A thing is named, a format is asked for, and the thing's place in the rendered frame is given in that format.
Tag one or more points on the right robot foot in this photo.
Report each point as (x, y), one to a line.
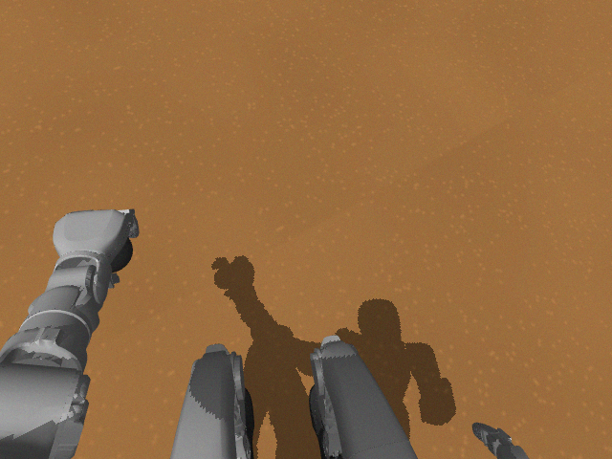
(318, 425)

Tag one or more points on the left robot arm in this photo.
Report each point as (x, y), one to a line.
(42, 386)

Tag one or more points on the left robot hand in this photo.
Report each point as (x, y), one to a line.
(101, 231)

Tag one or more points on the ball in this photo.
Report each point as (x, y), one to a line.
(123, 257)

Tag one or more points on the right robot hand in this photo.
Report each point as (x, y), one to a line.
(498, 442)

